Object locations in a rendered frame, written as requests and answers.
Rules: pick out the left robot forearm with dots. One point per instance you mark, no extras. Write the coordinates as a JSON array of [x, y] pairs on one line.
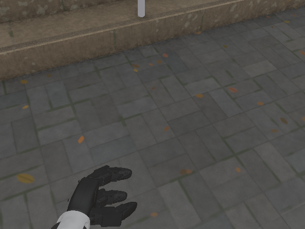
[[73, 220]]

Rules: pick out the left robot hand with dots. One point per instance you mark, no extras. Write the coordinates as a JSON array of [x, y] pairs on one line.
[[89, 200]]

